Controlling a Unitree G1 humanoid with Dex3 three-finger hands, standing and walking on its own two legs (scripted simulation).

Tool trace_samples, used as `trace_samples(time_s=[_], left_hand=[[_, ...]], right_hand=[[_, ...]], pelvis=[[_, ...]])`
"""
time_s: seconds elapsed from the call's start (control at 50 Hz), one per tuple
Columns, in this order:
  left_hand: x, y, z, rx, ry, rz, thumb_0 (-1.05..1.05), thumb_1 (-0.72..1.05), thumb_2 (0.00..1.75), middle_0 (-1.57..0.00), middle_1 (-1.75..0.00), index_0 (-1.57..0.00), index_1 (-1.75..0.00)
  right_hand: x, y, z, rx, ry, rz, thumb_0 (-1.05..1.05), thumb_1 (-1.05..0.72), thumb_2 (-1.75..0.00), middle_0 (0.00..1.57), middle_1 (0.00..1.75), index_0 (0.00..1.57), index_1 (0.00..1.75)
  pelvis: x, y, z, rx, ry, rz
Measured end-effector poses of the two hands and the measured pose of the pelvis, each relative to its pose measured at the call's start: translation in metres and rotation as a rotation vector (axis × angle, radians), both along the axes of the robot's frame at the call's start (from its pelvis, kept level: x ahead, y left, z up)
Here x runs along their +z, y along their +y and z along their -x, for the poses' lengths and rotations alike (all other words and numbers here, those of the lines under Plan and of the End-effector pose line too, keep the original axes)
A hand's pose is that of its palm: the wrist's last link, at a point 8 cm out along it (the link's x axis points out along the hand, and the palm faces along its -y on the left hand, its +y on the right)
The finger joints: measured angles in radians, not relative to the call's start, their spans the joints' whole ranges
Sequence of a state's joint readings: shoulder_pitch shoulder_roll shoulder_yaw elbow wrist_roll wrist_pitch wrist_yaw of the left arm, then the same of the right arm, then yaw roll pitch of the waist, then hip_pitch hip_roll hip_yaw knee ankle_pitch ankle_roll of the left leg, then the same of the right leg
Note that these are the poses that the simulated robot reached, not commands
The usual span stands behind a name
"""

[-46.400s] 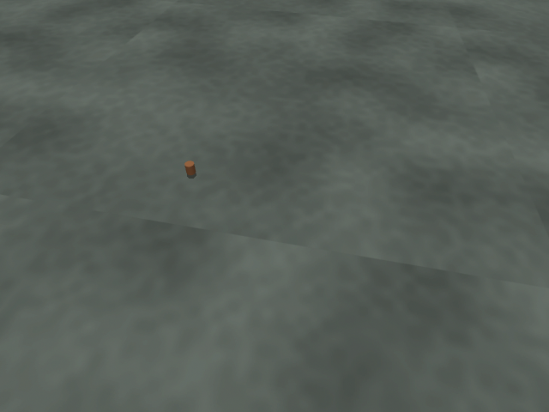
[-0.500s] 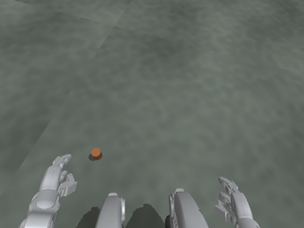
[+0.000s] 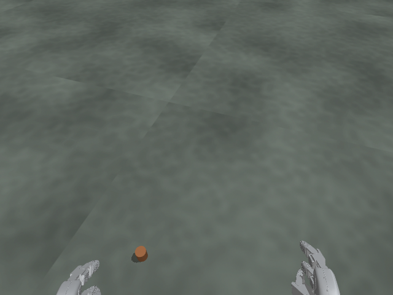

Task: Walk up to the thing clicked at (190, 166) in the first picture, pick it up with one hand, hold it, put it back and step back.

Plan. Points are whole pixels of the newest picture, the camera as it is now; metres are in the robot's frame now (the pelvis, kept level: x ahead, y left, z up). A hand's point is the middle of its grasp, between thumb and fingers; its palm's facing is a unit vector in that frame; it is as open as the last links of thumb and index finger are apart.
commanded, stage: home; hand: left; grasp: from above
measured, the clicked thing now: (141, 253) +0.48 +0.24 -0.68
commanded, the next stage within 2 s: stand in 1.90 s
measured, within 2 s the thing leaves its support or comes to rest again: neither
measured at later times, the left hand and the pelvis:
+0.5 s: hand out of the picture +0.16 +0.19 -0.05, palm faces +0.04 -0.98 -0.19, open 7.4 cm; pelvis +0.00 +0.01 +0.00, yaw +0 degrees
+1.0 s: hand out of the picture +0.16 +0.18 -0.05, palm faces +0.04 -0.98 -0.19, open 7.4 cm; pelvis +0.00 +0.01 +0.00, yaw +0 degrees
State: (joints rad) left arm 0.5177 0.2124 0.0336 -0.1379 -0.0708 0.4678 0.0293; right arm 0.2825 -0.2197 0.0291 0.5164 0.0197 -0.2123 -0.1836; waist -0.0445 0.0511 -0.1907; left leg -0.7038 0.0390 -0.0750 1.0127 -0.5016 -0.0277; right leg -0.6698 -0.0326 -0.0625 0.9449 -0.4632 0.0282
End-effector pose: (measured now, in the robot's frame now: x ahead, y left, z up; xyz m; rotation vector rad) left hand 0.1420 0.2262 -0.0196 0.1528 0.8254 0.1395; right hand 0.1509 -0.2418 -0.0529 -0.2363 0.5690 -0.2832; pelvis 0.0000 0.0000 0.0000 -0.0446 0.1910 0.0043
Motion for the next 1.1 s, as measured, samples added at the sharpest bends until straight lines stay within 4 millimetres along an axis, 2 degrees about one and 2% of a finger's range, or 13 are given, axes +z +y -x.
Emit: trace_samples(time_s=[0.08,0.18,0.5,0.64,1.1], left_hand=[[-0.003,0.003,0.003,0.003,0.008,0.005,0.01,0.9,0.9,-0.2,-0.3,-0.2,-0.3],[-0.005,0.005,0.003,0.003,0.004,0.01,0.01,0.9,0.9,-0.2,-0.3,-0.2,-0.3],[-0.003,0.011,0.0,-0.02,0.001,0.0,0.01,0.9,0.9,-0.2,-0.3,-0.2,-0.3],[-0.003,0.009,0.0,-0.022,0.0,0.001,0.01,0.9,0.9,-0.2,-0.3,-0.2,-0.3],[-0.003,0.005,-0.001,-0.019,0.002,0.002,0.01,0.9,0.9,-0.2,-0.3,-0.2,-0.3]], right_hand=[[0.005,0.004,-0.01,0.031,-0.028,0.007,0.02,-0.9,-0.9,0.2,0.3,0.2,0.3],[0.007,0.009,-0.013,0.052,-0.029,0.015,0.02,-0.9,-0.9,0.2,0.3,0.2,0.3],[-0.005,0.016,0.014,0.019,0.042,-0.001,0.02,-0.9,-0.9,0.21,0.3,0.2,0.3],[-0.007,0.013,0.019,0.01,0.045,-0.001,0.02,-0.9,-0.9,0.21,0.3,0.2,0.3],[-0.003,0.007,0.005,0.021,0.015,0.007,0.02,-0.9,-0.9,0.2,0.3,0.2,0.3]], pelvis=[[0.0,0.001,0.001,0.003,-0.01,-0.001],[0.0,0.003,0.002,0.006,-0.017,0.002],[0.001,0.01,0.004,-0.004,-0.021,0.008],[0.0,0.01,0.006,-0.007,-0.023,0.007],[0.0,0.005,0.002,-0.004,-0.018,0.004]])
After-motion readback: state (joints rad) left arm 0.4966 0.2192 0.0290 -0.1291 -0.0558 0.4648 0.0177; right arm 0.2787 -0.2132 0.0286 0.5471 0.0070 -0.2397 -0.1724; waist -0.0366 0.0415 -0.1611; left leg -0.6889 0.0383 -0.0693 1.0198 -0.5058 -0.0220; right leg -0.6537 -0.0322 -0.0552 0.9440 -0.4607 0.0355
